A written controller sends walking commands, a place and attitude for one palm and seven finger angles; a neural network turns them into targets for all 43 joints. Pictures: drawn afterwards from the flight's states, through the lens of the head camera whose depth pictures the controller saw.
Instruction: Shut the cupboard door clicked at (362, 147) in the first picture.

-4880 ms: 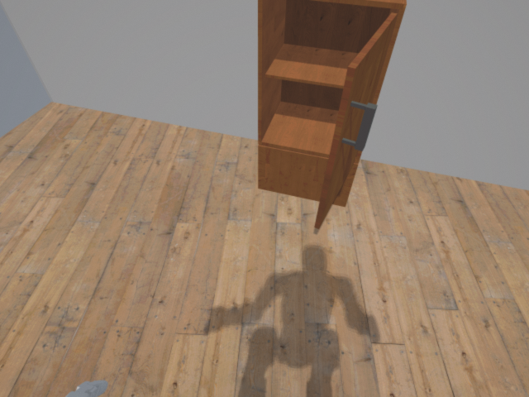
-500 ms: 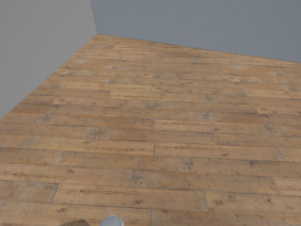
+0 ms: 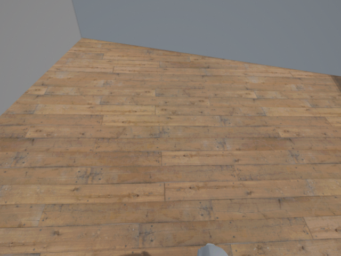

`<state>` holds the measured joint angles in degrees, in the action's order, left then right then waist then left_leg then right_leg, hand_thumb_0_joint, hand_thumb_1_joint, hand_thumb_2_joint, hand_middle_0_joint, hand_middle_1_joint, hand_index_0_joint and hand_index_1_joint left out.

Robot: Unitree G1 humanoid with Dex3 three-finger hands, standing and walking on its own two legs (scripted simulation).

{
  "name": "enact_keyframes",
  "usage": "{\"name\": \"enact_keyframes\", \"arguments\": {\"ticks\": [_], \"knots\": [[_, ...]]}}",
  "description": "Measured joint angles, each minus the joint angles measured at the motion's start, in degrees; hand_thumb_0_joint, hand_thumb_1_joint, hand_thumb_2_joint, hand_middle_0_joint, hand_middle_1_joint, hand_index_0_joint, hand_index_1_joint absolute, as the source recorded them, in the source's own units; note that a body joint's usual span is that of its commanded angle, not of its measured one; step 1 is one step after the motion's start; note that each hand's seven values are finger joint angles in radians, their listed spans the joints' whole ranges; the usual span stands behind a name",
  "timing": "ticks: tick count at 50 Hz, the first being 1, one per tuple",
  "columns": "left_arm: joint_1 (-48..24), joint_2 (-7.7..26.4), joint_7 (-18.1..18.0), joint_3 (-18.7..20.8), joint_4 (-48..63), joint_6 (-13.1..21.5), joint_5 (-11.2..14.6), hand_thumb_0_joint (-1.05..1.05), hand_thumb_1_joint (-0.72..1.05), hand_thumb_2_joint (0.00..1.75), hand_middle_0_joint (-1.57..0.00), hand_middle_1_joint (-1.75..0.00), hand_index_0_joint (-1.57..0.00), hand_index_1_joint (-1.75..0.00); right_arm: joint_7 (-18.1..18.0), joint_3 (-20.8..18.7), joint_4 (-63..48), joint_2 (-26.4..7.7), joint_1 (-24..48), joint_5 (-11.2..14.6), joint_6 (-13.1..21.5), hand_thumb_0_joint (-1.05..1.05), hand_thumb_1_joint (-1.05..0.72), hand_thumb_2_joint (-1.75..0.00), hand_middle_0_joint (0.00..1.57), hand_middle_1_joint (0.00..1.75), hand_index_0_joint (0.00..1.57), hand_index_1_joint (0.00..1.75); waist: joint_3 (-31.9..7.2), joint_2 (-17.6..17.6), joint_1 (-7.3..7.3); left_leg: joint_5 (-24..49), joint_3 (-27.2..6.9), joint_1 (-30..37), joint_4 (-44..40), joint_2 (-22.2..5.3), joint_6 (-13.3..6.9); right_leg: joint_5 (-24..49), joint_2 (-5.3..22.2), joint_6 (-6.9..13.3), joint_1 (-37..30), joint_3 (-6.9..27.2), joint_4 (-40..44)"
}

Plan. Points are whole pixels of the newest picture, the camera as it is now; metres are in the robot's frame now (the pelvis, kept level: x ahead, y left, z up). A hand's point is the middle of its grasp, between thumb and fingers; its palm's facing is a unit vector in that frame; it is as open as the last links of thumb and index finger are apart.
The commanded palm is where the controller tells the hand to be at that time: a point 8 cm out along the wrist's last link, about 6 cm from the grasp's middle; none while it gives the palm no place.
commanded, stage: walk around to get in front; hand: left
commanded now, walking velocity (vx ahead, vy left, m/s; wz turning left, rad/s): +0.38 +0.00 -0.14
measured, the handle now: out of the picture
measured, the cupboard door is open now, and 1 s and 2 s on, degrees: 78 78 78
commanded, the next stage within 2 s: walk to a spot facing it in 1.14 s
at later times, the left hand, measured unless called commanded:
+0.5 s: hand (133, 225) +0.23 +0.11 -0.17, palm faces +0.06 -0.97 -0.23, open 7.1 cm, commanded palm none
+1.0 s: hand (131, 161) +0.45 +0.16 -0.17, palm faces +0.10 -0.98 -0.18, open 7.3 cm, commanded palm none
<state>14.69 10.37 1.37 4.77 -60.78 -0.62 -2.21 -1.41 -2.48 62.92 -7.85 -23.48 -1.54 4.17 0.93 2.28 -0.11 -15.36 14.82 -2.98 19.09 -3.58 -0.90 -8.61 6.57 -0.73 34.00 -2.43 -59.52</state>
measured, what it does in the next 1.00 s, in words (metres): walks ahead: right foot, then left foot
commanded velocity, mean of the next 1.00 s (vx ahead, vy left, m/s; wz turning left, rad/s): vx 0.38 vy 0.00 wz -0.02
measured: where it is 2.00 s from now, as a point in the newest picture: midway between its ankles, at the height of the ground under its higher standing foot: (183, 183)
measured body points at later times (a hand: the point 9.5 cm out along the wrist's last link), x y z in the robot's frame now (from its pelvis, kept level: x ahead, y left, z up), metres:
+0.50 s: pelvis +0.22 -0.07 +0.00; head +0.21 -0.09 +0.45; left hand +0.23 +0.16 -0.15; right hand +0.27 -0.31 -0.16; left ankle +0.29 +0.08 -0.67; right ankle +0.19 -0.14 -0.75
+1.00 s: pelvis +0.42 -0.02 +0.00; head +0.42 -0.02 +0.45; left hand +0.45 +0.21 -0.16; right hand +0.45 -0.26 -0.16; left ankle +0.43 +0.07 -0.75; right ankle +0.49 -0.17 -0.67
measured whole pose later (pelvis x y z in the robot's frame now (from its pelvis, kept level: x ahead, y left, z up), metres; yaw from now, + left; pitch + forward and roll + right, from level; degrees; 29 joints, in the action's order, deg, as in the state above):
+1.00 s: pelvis +0.42 -0.02 +0.00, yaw +1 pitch -2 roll +0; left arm 15.1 9.5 0.8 4.1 -60.0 0.3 -1.9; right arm -0.8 -3.4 61.0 -9.8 -17.3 -1.5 3.3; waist 1.0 0.6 -1.1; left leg -12.3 11.9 -8.8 23.4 -1.8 -2.6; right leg -11.2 8.4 -0.7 33.0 -3.4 -61.1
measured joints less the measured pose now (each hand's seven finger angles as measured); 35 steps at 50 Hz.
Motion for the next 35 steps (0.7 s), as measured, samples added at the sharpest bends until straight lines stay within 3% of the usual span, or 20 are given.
{"name": "enact_keyframes", "arguments": {"ticks": [4, 9, 11, 14, 17, 21, 25, 30, 35], "knots": [[-3.3, 0.2, 0.3, -0.3, 0.6, -0.2, 0.2, 0.01, 0.93, 0.9, -0.2, -0.3, -0.2, -0.3, 0.4, 0.3, 1.8, 1.1, -3.0, -0.4, -0.4, 0.0, -0.92, -0.9, 0.2, 0.3, 0.2, 0.3, 1.0, -1.0, 1.8, -2.4, 1.0, 3.4, -0.8, -0.6, 1.7, -0.8, 0.3, 0.2, -2.0, -2.8, 12.5], [-7.0, -0.2, 0.4, -0.9, 1.7, 1.5, 0.2, 0.01, 0.92, 0.9, -0.2, -0.3, -0.2, -0.3, 0.8, 0.5, 3.7, 2.0, -5.9, -0.6, -1.1, 0.01, -0.91, -0.9, 0.2, 0.3, 0.2, 0.3, 2.3, -3.1, 3.66, -8.9, 1.9, 5.7, 4.4, -3.2, 4.9, -2.5, -2.6, 2.3, -8.4, -5.9, 25.2], [-8.0, -0.5, 0.1, -0.9, 2.2, 3.5, 0.0, 0.01, 0.92, 0.9, -0.2, -0.3, -0.2, -0.3, 1.2, 0.5, 4.8, 2.3, -6.1, 0.0, -1.7, 0.01, -0.91, -0.9, 0.2, 0.3, 0.2, 0.3, 2.7, -4.0, 3.13, -12.7, -0.2, 1.8, 17.1, -5.6, 4.1, -0.3, -3.7, 4.6, -9.6, -6.9, 24.5], [-7.7, -1.5, -0.5, -1.1, 2.3, 4.8, 0.8, 0.0, 0.92, 0.9, -0.2, -0.3, -0.2, -0.3, 1.5, 0.4, 4.8, 2.2, -3.7, 0.5, -3.1, 0.01, -0.91, -0.9, 0.2, 0.3, 0.2, 0.3, 2.7, -4.3, 2.67, -11.6, -8.3, -9.9, 43.1, -4.4, 1.8, -6.2, -4.1, 5.1, -12.6, -7.9, 22.5], [-5.3, -2.3, -1.7, -0.7, 1.6, 5.2, 1.5, -0.01, 0.93, 0.9, -0.2, -0.3, -0.21, -0.3, 1.3, -0.3, 2.9, 1.3, 0.1, 0.2, -3.2, 0.01, -0.91, -0.9, 0.2, 0.3, 0.2, 0.3, 1.2, -4.1, 1.72, -5.0, -10.0, -19.4, 51.7, -4.5, 1.3, -6.2, -4.8, 4.5, -17.9, -8.5, 27.8], [-1.5, -1.3, -2.4, -0.9, 0.2, 5.7, 0.9, -0.03, 0.96, 0.9, -0.2, -0.3, -0.21, -0.3, 1.3, -1.1, -1.0, -0.5, 5.9, -0.2, -3.1, 0.01, -0.91, -0.9, 0.2, 0.3, 0.2, 0.3, -0.7, -4.6, 1.1, 0.4, -10.1, -27.7, 47.2, -5.6, 2.1, -5.6, -5.8, 4.7, -23.8, -9.2, 34.5], [2.7, -1.9, -2.1, -1.8, -2.0, 5.5, 0.7, -0.02, 0.95, 0.9, -0.2, -0.3, -0.2, -0.3, 1.6, -2.1, -3.6, -3.4, 10.3, -0.4, -3.3, 0.02, -0.94, -0.9, 0.19, 0.3, 0.2, 0.3, -1.5, -5.1, 0.69, 5.7, -9.7, -31.4, 39.2, -6.2, 2.9, -6.5, -6.6, 4.1, -28.6, -9.8, 38.5], [7.0, -2.7, -2.0, -2.7, -4.1, 5.3, 0.6, -0.01, 0.93, 0.9, -0.2, -0.3, -0.2, -0.3, 2.8, -1.7, -5.3, -4.2, 14.2, -0.3, -3.2, 0.02, -0.94, -0.9, 0.19, 0.3, 0.2, 0.3, -0.2, -4.0, -0.96, 8.3, -8.7, -30.0, 26.3, -5.9, 2.5, -9.2, -7.1, 2.8, -33.9, -10.7, 40.8], [10.6, -3.2, -1.8, -3.1, -5.9, 4.8, 0.5, 0.0, 0.92, 0.9, -0.2, -0.3, -0.2, -0.3, 3.1, -0.7, -6.3, -3.2, 16.6, -0.4, -2.3, 0.01, -0.92, -0.9, 0.19, 0.3, 0.2, 0.3, 2.0, -2.0, -3.05, 5.1, -6.2, -23.6, 16.8, -2.8, 0.1, -15.3, -5.3, 0.3, -37.4, -11.1, 36.8]]}}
